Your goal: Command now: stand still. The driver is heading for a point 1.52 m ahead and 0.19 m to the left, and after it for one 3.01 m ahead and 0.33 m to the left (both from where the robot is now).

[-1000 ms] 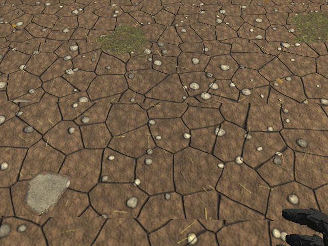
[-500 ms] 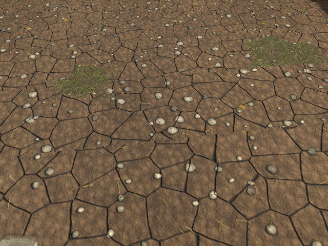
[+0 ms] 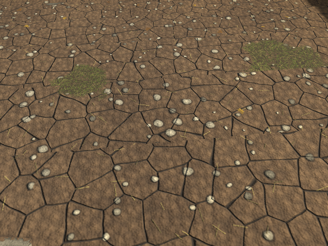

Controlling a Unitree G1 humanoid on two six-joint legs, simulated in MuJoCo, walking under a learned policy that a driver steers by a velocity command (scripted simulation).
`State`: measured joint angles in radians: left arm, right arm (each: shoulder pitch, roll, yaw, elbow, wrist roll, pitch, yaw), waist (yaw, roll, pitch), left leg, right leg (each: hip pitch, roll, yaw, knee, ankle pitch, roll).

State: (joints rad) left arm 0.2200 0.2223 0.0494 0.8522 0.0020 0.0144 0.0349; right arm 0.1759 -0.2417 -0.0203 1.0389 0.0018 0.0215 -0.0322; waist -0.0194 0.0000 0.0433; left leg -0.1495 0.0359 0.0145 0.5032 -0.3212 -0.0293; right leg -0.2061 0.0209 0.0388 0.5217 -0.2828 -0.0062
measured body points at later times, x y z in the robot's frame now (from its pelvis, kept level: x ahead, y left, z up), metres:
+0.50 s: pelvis +0.06 -0.02 -0.01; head +0.06 -0.03 +0.44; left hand +0.07 +0.24 -0.14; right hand +0.05 -0.28 -0.16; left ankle -0.03 +0.12 -0.69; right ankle +0.01 -0.11 -0.74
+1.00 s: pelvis +0.28 +0.03 +0.00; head +0.29 +0.03 +0.44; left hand +0.38 +0.28 -0.13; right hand +0.29 -0.22 -0.15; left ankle +0.28 +0.11 -0.74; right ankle +0.27 -0.12 -0.64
